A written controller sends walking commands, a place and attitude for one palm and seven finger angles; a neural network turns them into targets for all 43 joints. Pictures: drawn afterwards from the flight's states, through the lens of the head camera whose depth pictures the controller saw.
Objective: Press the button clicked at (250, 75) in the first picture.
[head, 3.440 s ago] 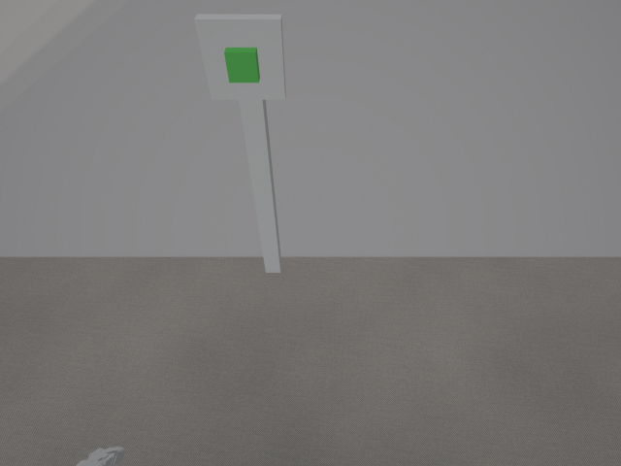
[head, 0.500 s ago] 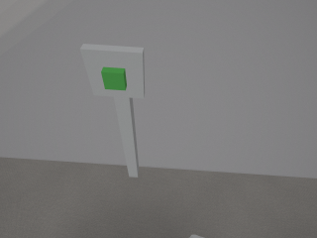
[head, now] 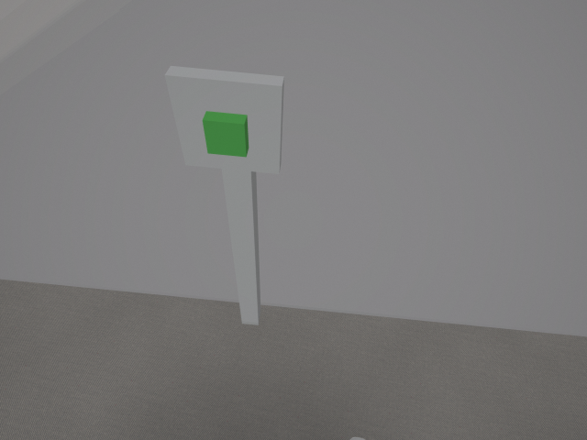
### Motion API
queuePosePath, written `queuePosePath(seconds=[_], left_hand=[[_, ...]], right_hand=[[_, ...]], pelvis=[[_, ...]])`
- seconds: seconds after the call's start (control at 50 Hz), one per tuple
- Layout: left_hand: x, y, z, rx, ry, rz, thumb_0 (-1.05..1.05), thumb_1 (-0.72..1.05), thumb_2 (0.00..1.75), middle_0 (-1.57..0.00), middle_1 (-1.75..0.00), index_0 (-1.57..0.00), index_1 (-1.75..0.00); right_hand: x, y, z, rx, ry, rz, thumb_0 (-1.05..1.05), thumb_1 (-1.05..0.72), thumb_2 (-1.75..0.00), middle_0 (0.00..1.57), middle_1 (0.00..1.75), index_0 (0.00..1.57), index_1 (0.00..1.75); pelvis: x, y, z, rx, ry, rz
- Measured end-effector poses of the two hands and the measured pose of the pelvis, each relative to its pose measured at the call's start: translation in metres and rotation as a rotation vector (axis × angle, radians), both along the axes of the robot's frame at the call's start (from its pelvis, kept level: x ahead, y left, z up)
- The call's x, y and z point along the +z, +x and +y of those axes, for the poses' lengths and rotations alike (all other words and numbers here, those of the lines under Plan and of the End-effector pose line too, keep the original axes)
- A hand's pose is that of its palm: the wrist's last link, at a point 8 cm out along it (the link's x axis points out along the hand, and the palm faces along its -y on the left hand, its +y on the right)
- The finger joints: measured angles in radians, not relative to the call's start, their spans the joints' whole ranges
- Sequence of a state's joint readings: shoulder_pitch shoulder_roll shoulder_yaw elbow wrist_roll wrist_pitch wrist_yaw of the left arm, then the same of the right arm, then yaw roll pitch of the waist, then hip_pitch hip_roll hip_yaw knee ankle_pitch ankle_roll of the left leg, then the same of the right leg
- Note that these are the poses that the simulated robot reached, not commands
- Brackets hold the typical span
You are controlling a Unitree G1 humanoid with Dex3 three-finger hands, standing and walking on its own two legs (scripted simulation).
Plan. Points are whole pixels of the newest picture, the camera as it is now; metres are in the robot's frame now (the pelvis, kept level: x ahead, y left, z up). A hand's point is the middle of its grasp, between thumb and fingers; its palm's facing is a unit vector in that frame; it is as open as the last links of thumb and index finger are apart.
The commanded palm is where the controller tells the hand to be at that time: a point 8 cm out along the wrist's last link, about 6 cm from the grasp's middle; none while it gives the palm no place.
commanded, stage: come to a stop and stand still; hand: left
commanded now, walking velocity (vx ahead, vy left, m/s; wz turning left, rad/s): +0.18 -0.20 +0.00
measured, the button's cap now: (227, 133) +0.56 +0.15 +0.10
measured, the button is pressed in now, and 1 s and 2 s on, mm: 0 0 0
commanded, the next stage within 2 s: look again from close up in 0.84 s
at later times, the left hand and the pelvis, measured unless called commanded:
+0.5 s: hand out of the picture +0.00 +0.13 -0.16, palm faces +0.00 -0.98 -0.19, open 7.3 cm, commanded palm none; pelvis +0.01 -0.03 +0.02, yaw -1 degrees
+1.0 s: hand out of the picture -0.02 +0.11 -0.16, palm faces +0.03 -0.98 -0.18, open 7.3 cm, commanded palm none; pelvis +0.00 -0.04 +0.02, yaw -2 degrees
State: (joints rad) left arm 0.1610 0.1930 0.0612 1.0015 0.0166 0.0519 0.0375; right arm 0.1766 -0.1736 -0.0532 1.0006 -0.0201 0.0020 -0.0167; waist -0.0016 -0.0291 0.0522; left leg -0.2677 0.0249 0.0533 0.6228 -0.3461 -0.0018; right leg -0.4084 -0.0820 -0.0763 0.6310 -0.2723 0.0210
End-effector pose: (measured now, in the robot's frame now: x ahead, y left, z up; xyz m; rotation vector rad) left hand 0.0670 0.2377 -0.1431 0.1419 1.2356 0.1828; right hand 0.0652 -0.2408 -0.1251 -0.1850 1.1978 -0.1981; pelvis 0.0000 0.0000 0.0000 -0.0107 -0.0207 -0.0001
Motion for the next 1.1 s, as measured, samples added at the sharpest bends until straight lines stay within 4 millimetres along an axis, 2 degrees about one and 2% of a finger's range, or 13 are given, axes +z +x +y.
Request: queuePosePath(seconds=[0.08, 0.14, 0.2, 0.26, 0.38, 0.44, 0.56, 0.82, 0.98, 1.1], left_hand=[[0.007, -0.025, 0.010, 0.022, -0.021, 0.049, 0.00, 0.91, 0.90, -0.20, -0.30, -0.20, -0.30], [0.011, -0.049, 0.013, 0.031, -0.028, 0.103, 0.00, 0.91, 0.90, -0.20, -0.30, -0.20, -0.30], [0.014, -0.071, 0.011, 0.025, -0.029, 0.184, 0.00, 0.91, 0.90, -0.20, -0.30, -0.20, -0.30], [0.016, -0.086, 0.004, 0.012, -0.029, 0.256, 0.00, 0.91, 0.90, -0.20, -0.30, -0.20, -0.30], [0.015, -0.084, -0.024, -0.006, -0.012, 0.265, 0.00, 0.91, 0.90, -0.20, -0.30, -0.20, -0.30], [0.018, -0.077, -0.042, -0.012, -0.016, 0.232, 0.00, 0.91, 0.90, -0.20, -0.30, -0.20, -0.30], [0.016, -0.071, -0.066, -0.020, -0.028, 0.206, 0.02, 0.93, 0.90, -0.20, -0.30, -0.20, -0.30], [0.016, -0.085, -0.085, 0.020, -0.047, 0.202, 0.01, 0.92, 0.90, -0.20, -0.30, -0.20, -0.30], [0.016, -0.092, -0.083, 0.017, -0.039, 0.206, 0.00, 0.91, 0.90, -0.20, -0.30, -0.20, -0.30], [0.007, -0.097, -0.062, -0.013, -0.041, 0.188, 0.00, 0.91, 0.90, -0.20, -0.30, -0.20, -0.30]], right_hand=[[0.012, -0.019, 0.017, 0.013, 0.002, 0.038, 0.01, -0.91, -0.90, 0.20, 0.30, 0.20, 0.30], [0.016, -0.033, 0.023, -0.004, 0.004, 0.075, 0.01, -0.92, -0.90, 0.20, 0.30, 0.21, 0.30], [0.016, -0.048, 0.025, -0.031, 0.014, 0.108, 0.01, -0.92, -0.90, 0.20, 0.30, 0.21, 0.30], [0.012, -0.065, 0.024, -0.059, 0.027, 0.151, 0.01, -0.92, -0.90, 0.20, 0.30, 0.21, 0.30], [-0.007, -0.101, 0.012, -0.107, 0.081, 0.263, 0.01, -0.91, -0.90, 0.20, 0.30, 0.21, 0.30], [-0.011, -0.111, 0.007, -0.107, 0.105, 0.301, 0.01, -0.91, -0.90, 0.20, 0.30, 0.21, 0.30], [-0.011, -0.108, 0.001, -0.102, 0.121, 0.291, 0.01, -0.91, -0.90, 0.20, 0.30, 0.20, 0.30], [-0.011, -0.082, -0.015, -0.059, 0.109, 0.235, 0.01, -0.91, -0.90, 0.20, 0.30, 0.20, 0.30], [-0.009, -0.076, -0.020, -0.044, 0.088, 0.218, 0.01, -0.91, -0.90, 0.20, 0.30, 0.20, 0.30], [-0.007, -0.063, -0.017, -0.042, 0.045, 0.111, 0.01, -0.92, -0.90, 0.20, 0.30, 0.20, 0.30]], pelvis=[[0.013, 0.000, 0.007, 0.003, -0.005, 0.005], [0.020, 0.003, 0.009, -0.004, -0.002, 0.020], [0.023, 0.005, 0.009, -0.015, 0.003, 0.030], [0.023, 0.006, 0.004, -0.022, 0.009, 0.035], [0.015, 0.005, -0.014, -0.030, 0.033, 0.034], [0.016, 0.006, -0.022, -0.023, 0.017, 0.023], [0.017, 0.008, -0.038, -0.022, 0.018, 0.007], [0.018, 0.005, -0.051, -0.014, 0.012, 0.000], [0.017, 0.002, -0.047, -0.022, 0.005, 0.009], [0.010, -0.008, -0.029, -0.021, -0.010, 0.003]])
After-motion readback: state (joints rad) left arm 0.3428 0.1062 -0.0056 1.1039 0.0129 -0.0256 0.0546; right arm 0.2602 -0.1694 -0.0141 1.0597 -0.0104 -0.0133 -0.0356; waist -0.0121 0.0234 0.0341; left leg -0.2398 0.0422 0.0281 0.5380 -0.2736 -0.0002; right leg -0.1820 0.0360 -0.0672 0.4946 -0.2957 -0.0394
